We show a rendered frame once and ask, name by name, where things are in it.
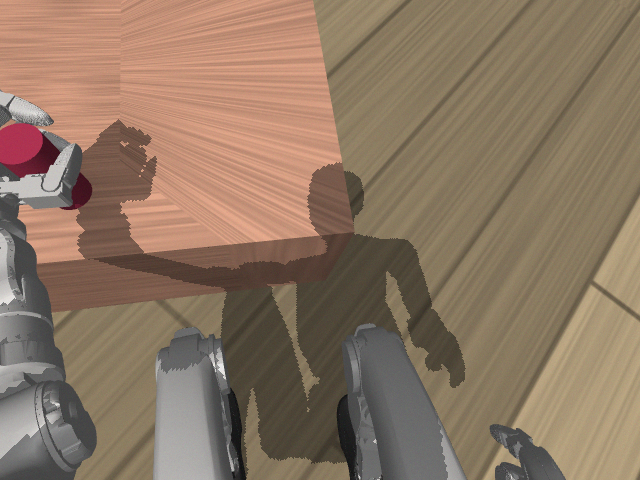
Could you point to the can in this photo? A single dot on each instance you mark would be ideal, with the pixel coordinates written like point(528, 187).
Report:
point(25, 150)

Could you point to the left robot arm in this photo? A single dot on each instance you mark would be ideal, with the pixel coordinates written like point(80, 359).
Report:
point(45, 433)

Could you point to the left robot hand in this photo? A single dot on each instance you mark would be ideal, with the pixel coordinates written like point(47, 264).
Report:
point(47, 190)

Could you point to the right robot foot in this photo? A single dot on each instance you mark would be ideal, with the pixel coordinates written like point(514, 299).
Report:
point(347, 437)

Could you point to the right robot hand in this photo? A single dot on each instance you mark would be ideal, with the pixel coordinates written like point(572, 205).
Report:
point(536, 463)

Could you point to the left robot foot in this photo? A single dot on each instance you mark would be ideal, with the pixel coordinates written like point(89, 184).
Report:
point(239, 473)

